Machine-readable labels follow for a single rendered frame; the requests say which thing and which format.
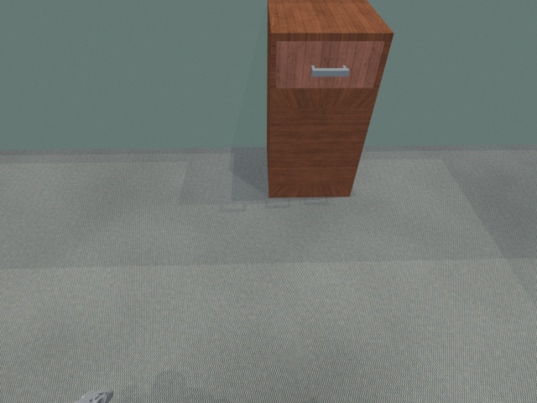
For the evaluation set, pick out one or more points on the cabinet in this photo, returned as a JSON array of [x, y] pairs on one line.
[[315, 136]]

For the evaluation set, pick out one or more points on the handle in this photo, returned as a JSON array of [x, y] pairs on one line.
[[330, 71]]

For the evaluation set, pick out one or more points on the drawer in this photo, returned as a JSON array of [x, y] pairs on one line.
[[295, 58]]

